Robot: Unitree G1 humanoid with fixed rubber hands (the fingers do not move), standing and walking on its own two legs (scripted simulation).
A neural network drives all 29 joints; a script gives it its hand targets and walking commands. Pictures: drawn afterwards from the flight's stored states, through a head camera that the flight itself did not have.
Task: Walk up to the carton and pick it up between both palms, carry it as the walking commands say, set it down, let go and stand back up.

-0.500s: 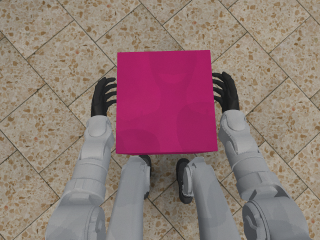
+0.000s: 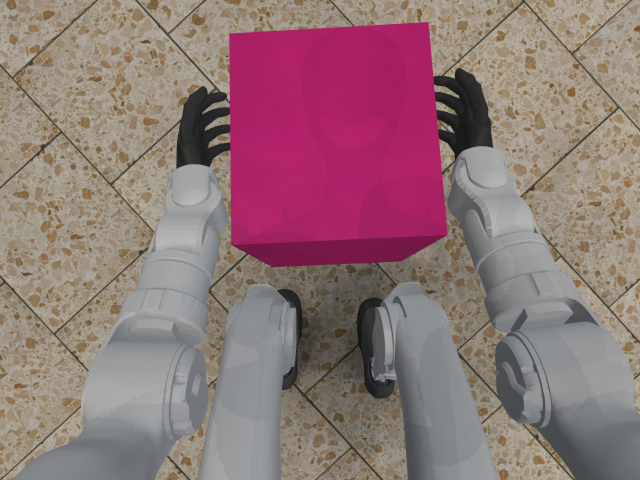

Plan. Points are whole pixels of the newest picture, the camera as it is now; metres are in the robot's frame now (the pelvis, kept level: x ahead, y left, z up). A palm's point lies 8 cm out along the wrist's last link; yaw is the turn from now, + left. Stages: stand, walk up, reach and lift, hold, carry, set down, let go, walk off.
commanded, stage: set down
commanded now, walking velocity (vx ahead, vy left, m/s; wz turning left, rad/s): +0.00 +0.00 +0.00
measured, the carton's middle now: (333, 171) +0.46 +0.00 -0.24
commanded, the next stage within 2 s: none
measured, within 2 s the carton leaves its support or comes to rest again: neither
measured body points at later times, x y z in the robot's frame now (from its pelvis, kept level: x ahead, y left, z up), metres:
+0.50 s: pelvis -0.01 +0.01 -0.07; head +0.34 +0.02 +0.22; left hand +0.50 +0.17 -0.24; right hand +0.52 -0.14 -0.22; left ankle +0.12 +0.10 -0.48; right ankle +0.10 -0.10 -0.48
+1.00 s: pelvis -0.03 +0.00 -0.12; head +0.33 +0.00 +0.14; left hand +0.52 +0.16 -0.29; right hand +0.53 -0.15 -0.27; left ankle +0.12 +0.10 -0.48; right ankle +0.10 -0.10 -0.48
